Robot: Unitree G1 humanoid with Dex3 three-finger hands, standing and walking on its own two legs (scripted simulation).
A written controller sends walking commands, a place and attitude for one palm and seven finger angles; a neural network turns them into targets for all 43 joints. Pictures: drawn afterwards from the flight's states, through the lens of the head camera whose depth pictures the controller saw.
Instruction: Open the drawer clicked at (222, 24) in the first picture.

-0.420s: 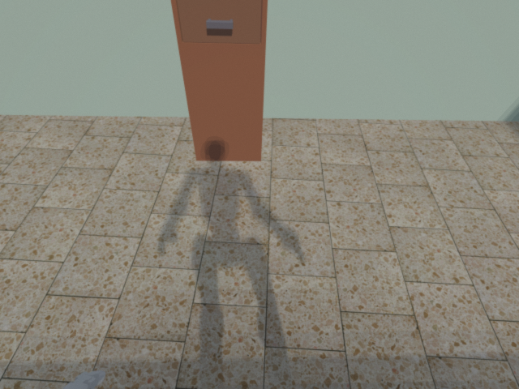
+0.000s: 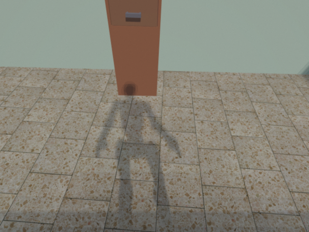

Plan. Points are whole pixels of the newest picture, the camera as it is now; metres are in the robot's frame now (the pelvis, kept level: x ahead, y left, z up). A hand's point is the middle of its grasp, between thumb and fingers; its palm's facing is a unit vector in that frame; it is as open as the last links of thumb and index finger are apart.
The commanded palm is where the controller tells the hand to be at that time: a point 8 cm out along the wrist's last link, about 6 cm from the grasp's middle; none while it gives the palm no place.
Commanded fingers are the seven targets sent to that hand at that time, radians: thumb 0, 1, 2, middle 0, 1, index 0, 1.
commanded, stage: stand and wait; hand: left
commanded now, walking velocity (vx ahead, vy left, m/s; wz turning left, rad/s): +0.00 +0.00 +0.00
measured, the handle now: (133, 14) +1.43 +0.24 +0.00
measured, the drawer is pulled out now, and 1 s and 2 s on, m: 0.00 0.00 0.00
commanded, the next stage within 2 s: look at it before walking up in 0.48 s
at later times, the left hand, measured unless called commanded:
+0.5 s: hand out of the picture +0.06 +0.24 -0.15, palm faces -0.02 -0.94 -0.33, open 7.4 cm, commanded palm none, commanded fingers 0.00 0.90 0.90 -0.20 -0.30 -0.20 -0.30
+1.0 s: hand out of the picture +0.06 +0.24 -0.15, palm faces -0.03 -0.95 -0.33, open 7.4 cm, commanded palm none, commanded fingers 0.00 0.90 0.90 -0.20 -0.30 -0.20 -0.30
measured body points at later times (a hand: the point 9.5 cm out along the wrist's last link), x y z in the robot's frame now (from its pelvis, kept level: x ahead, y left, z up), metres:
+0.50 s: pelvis -0.02 -0.01 +0.00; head -0.02 +0.00 +0.45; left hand +0.06 +0.29 -0.13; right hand +0.06 -0.30 -0.13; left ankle -0.01 +0.11 -0.74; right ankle -0.01 -0.13 -0.74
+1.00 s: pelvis -0.01 -0.01 +0.00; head +0.00 +0.00 +0.45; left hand +0.06 +0.29 -0.13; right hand +0.07 -0.31 -0.13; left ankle -0.01 +0.11 -0.74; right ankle -0.01 -0.13 -0.74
